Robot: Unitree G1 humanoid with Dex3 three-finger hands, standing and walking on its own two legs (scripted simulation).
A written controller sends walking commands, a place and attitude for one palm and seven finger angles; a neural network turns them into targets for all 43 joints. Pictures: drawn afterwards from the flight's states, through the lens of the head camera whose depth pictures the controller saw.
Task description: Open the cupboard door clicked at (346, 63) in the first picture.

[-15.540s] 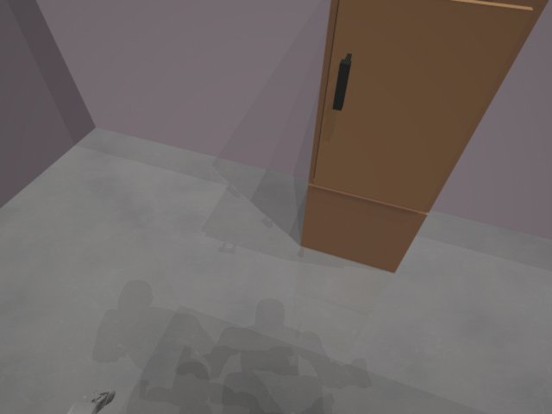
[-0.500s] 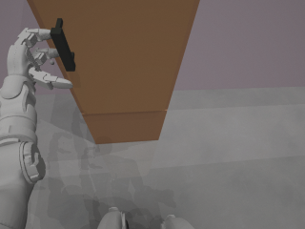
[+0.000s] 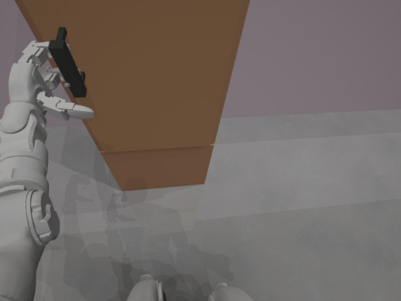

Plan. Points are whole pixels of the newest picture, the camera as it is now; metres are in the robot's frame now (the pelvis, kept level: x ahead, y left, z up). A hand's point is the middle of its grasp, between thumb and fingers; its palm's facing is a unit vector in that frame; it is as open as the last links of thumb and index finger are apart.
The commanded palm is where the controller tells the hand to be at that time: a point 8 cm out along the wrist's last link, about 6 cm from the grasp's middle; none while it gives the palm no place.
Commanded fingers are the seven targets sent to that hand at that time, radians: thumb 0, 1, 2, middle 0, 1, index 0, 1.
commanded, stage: slide the fingers in behind the handle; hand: left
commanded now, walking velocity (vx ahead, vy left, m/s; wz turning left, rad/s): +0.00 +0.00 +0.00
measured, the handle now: (71, 63) +0.57 +0.21 +0.11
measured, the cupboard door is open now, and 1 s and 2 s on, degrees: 0 0 20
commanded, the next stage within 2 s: close the thumb around the handle in 0.52 s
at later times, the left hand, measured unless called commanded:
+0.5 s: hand (76, 83) +0.51 +0.20 +0.11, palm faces +0.05 -1.00 -0.02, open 14.0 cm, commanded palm +0.49 +0.24 +0.10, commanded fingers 0.00 -0.50 0.30 -0.30 -1.20 -0.30 -1.20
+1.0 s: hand (80, 84) +0.51 +0.19 +0.11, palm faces +0.05 -1.00 -0.02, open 10.0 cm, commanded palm +0.49 +0.24 +0.10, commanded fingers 0.00 0.62 0.78 -0.38 -1.32 -0.38 -1.32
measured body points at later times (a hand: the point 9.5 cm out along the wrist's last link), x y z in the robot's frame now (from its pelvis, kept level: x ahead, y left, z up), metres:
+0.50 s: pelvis +0.01 +0.00 +0.00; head +0.11 +0.01 +0.44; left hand +0.50 +0.25 +0.11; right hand +0.01 -0.26 -0.12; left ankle +0.04 +0.11 -0.68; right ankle -0.04 -0.10 -0.68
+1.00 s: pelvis +0.00 +0.00 +0.00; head +0.10 +0.01 +0.44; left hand +0.50 +0.24 +0.11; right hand -0.01 -0.27 -0.11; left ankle +0.04 +0.11 -0.68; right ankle -0.04 -0.10 -0.68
